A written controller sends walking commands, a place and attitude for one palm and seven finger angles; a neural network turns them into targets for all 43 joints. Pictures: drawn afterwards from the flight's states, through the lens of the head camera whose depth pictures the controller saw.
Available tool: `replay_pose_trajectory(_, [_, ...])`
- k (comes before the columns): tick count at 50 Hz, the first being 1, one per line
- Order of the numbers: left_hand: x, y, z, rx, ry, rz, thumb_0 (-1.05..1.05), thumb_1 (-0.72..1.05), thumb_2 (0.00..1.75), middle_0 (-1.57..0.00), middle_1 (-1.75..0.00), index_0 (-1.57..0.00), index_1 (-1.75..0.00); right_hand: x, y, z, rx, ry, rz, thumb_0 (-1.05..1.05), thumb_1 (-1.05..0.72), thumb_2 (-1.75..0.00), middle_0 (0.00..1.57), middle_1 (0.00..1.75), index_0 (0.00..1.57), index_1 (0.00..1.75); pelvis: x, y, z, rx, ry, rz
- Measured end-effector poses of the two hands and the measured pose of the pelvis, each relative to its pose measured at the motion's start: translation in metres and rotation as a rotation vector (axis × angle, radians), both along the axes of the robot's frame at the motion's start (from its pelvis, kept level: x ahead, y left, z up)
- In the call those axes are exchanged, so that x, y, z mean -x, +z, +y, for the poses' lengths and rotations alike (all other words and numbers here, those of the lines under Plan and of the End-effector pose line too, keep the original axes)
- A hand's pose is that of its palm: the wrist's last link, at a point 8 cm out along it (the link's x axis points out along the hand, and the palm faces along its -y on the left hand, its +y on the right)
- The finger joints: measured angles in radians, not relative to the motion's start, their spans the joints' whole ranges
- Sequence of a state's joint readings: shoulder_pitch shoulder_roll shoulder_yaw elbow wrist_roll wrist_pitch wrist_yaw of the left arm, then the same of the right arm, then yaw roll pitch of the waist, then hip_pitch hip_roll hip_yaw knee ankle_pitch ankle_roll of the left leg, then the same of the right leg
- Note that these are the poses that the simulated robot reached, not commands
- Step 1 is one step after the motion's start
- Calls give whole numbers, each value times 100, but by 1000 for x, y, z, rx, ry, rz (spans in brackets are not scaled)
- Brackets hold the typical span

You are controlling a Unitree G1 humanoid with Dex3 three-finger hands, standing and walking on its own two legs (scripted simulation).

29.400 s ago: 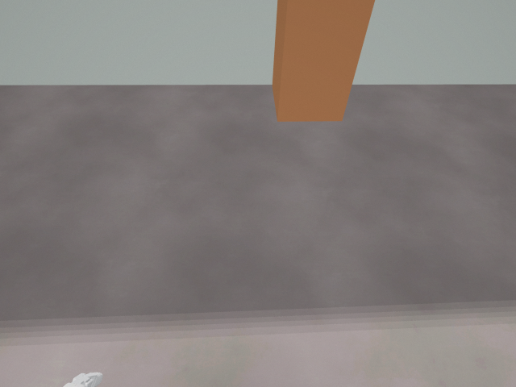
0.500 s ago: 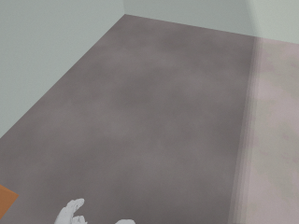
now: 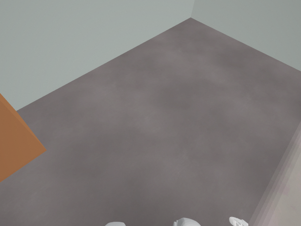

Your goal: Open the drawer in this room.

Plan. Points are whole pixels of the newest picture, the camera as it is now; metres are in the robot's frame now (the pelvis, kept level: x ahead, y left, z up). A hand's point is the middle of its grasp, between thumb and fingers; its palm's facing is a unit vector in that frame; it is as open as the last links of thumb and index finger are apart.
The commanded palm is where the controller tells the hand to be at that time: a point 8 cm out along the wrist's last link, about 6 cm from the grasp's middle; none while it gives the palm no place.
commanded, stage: turn to face it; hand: left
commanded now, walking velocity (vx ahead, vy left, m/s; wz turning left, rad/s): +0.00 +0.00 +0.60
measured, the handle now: out of the picture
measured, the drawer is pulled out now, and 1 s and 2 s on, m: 0.00 0.00 0.00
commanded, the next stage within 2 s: take the last steps up to it in 1.30 s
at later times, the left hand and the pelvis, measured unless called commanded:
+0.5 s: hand out of the picture +0.04 +0.15 -0.13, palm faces +0.27 -0.92 -0.29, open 7.3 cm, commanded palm none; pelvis +0.00 -0.06 +0.01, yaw +18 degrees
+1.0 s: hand out of the picture -0.11 +0.20 -0.16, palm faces +0.58 -0.77 -0.26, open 7.4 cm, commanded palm none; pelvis -0.03 -0.03 +0.01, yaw +34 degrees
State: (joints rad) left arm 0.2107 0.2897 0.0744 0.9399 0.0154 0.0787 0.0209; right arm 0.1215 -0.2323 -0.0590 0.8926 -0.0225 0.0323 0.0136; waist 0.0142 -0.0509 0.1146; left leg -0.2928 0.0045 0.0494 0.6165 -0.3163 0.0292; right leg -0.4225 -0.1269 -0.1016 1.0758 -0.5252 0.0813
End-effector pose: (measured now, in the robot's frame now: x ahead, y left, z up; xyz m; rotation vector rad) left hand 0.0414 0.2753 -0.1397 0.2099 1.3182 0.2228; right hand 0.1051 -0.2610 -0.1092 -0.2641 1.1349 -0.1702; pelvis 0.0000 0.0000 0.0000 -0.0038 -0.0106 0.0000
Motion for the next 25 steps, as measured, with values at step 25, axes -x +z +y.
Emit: replay_pose_trajectory(25, [25, 42, -81, -39, 194, -174, 1, 91, 89, -20, -30, -21, -30, -23, -25, -35, -89, 192, 137, 1, -91, -89, 20, 30, 20, 29, 3, 12, -60, -43, 310, -5])
